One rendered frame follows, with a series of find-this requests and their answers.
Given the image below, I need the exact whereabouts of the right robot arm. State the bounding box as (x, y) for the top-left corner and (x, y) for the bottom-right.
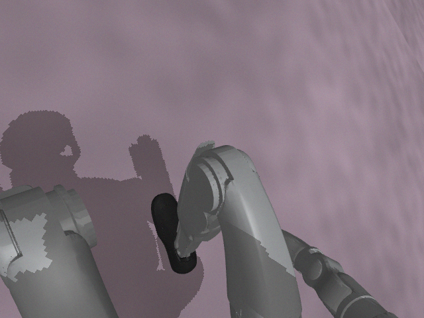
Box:
(294, 246), (398, 318)

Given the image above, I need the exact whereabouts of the right robot foot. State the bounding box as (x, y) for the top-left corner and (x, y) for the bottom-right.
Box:
(151, 193), (197, 274)

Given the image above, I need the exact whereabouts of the right robot hand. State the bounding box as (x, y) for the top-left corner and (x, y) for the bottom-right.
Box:
(282, 230), (309, 269)

